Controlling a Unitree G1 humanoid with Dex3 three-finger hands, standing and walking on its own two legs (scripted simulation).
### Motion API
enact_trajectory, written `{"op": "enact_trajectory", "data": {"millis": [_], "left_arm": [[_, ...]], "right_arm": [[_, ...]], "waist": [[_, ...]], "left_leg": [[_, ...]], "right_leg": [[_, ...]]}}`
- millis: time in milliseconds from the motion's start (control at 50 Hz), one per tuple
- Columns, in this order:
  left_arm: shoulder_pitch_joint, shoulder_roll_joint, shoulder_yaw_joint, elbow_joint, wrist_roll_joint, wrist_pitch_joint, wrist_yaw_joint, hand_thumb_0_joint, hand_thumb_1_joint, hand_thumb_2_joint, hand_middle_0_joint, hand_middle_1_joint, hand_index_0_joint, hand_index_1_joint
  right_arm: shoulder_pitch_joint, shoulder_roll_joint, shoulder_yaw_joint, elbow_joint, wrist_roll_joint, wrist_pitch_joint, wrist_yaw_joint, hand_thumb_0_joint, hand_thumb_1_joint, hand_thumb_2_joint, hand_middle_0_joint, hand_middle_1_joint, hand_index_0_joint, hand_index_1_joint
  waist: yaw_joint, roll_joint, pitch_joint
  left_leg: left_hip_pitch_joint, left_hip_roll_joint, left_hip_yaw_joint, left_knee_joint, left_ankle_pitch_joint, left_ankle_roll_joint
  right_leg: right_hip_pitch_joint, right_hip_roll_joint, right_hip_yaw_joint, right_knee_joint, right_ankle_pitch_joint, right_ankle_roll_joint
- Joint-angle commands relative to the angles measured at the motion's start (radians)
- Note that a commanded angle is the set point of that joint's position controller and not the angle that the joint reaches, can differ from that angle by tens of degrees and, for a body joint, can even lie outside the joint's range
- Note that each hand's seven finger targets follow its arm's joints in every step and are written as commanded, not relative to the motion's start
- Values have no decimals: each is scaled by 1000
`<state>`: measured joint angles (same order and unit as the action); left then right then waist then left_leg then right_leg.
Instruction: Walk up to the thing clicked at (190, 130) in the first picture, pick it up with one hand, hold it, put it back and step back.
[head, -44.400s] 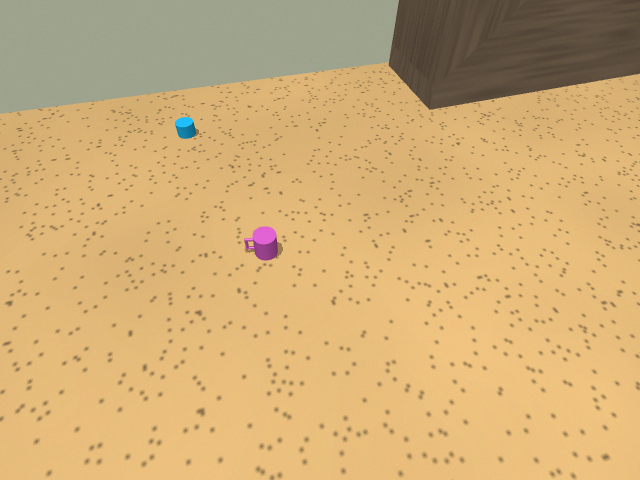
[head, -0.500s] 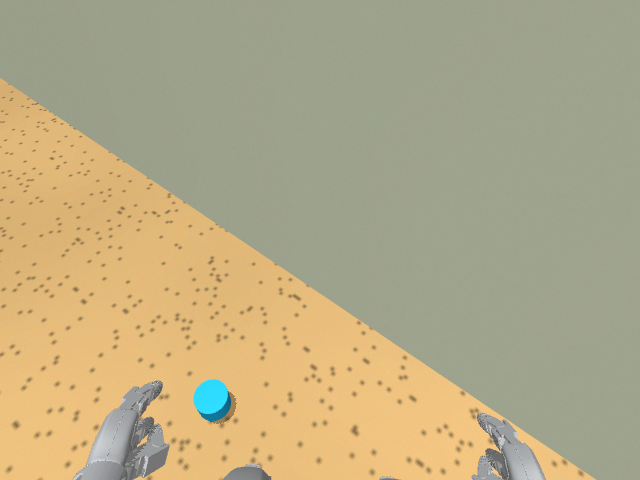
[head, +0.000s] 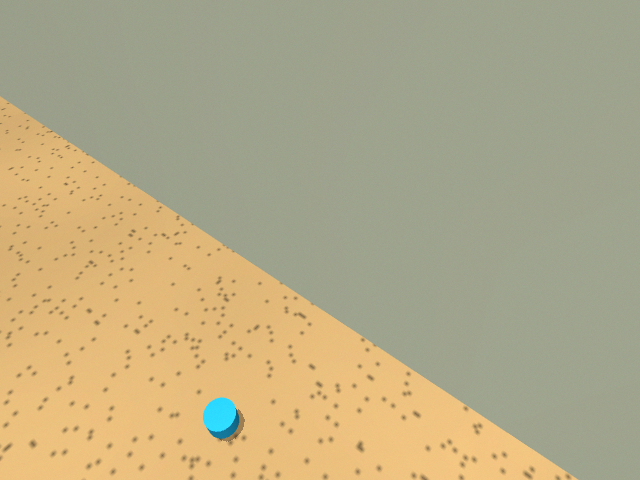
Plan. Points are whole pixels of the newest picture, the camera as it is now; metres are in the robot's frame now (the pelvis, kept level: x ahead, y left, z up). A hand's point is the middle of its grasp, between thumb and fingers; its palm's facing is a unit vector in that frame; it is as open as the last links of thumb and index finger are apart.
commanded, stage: stand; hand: left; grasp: from above
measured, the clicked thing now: (221, 418) +0.41 +0.29 -0.74
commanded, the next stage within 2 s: step back in 1.92 s
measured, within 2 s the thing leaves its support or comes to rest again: neither
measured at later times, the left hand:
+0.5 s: hand out of the picture +0.05 +0.24 -0.15, palm faces +0.00 -0.94 -0.35, open 7.4 cm
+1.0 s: hand out of the picture +0.07 +0.24 -0.15, palm faces -0.02 -0.94 -0.34, open 7.4 cm
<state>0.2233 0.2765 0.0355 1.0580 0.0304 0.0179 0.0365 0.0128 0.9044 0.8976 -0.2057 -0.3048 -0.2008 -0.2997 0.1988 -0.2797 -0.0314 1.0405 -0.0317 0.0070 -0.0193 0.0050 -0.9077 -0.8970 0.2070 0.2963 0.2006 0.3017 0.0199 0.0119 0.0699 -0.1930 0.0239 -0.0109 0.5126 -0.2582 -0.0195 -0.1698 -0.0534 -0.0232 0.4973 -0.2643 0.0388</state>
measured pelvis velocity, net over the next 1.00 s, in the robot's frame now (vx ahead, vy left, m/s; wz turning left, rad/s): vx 0.00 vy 0.00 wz -0.02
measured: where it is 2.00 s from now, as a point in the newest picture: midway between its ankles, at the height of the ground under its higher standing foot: outside the picture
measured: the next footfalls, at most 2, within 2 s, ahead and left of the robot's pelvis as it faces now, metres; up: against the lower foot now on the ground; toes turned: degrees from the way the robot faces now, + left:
none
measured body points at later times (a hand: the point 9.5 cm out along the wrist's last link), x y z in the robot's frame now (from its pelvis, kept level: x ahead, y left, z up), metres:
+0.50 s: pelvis +0.00 +0.00 +0.01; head +0.00 -0.01 +0.46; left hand +0.05 +0.29 -0.13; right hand +0.05 -0.29 -0.13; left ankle +0.02 +0.13 -0.74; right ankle +0.01 -0.14 -0.74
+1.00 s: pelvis +0.00 +0.00 +0.01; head +0.01 -0.01 +0.46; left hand +0.07 +0.29 -0.13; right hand +0.06 -0.30 -0.13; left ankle +0.02 +0.13 -0.74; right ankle +0.01 -0.14 -0.74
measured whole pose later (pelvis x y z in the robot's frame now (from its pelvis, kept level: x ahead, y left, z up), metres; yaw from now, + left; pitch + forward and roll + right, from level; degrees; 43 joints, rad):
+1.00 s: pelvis +0.00 +0.00 +0.01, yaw -1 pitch -3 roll +0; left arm 0.12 0.31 0.02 1.16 0.02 0.00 0.01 0.01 0.90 0.90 -0.21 -0.30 -0.20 -0.30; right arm 0.13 -0.32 -0.01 1.14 -0.02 0.00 0.00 0.00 -0.91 -0.90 0.21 0.30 0.20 0.30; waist 0.00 0.01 0.07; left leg -0.12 0.04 0.01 0.36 -0.18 -0.03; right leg -0.11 -0.04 -0.01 0.35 -0.19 0.03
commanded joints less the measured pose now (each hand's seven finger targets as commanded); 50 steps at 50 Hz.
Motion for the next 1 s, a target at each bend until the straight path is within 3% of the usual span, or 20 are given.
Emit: {"op": "enact_trajectory", "data": {"millis": [0, 120, 560, 700, 800, 880, 920, 980], "left_arm": [[-42, 196, 40, -29, 2, -27, 10, 0, 899, 900, -200, -300, -200, -300], [-60, 205, 35, 7, 3, -30, 5, 0, 899, 900, -200, -300, -200, -300], [-129, 236, 28, 36, -8, -38, -5, 0, 899, 900, -200, -300, -200, -300], [-125, 238, 27, 47, -7, -37, -11, 0, 899, 900, -200, -300, -200, -300], [-136, 243, 28, 40, -9, -41, -12, 0, 899, 900, -200, -300, -200, -300], [-137, 247, 29, 37, -12, -44, -13, 0, 899, 900, -200, -300, -200, -300], [-129, 238, 27, 43, -14, -41, -13, 0, 899, 900, -200, -300, -200, -300], [-129, 242, 26, 45, -12, -39, -15, 0, 899, 900, -200, -300, -200, -300]], "right_arm": [[-45, -192, -37, -37, 3, -26, -18, 0, -900, -900, 200, 300, 200, 300], [-55, -203, -38, -5, 4, -21, -12, 0, -900, -900, 200, 300, 200, 300], [-91, -232, -24, 36, 10, -28, -3, 0, -900, -900, 200, 300, 200, 300], [-97, -233, -21, 43, 11, -23, 0, 0, -900, -900, 200, 300, 200, 300], [-97, -239, -21, 42, 12, -28, 2, 0, -900, -900, 200, 300, 200, 300], [-101, -241, -18, 43, 12, -31, 1, 0, -900, -900, 200, 300, 200, 300], [-103, -242, -17, 47, 14, -32, 0, 0, -900, -900, 200, 300, 200, 300], [-106, -244, -15, 46, 14, -28, 2, 0, -900, -900, 200, 300, 200, 300]], "waist": [[-4, 6, -34], [-9, 4, -9], [-17, -7, -53], [-14, -6, -20], [-20, -7, -55], [-20, 3, -81], [-15, 8, -75], [-15, -10, -52]], "left_leg": [[22, 72, -72, -159, 92, 35], [16, 75, -74, -194, 20, 33], [61, 93, -55, -218, 130, 30], [34, 90, -57, -235, 25, 31], [60, 98, -52, -221, 93, 31], [71, 100, -45, -218, 173, 33], [82, 102, -49, -222, 177, 31], [65, 100, -52, -234, 103, 32]], "right_leg": [[8, -52, 66, -136, 99, -46], [10, -52, 71, -177, 56, -42], [50, -70, 80, -210, 152, -42], [24, -60, 84, -224, 62, -42], [42, -71, 92, -216, 120, -47], [70, -76, 90, -203, 224, -47], [62, -70, 82, -199, 210, -45], [43, -66, 82, -216, 142, -41]]}}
